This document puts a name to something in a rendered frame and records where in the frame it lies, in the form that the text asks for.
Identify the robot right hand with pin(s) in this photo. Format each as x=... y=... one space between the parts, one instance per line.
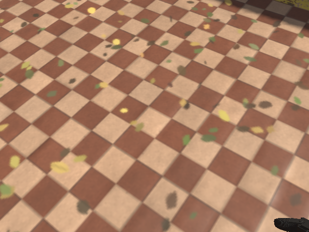
x=292 y=224

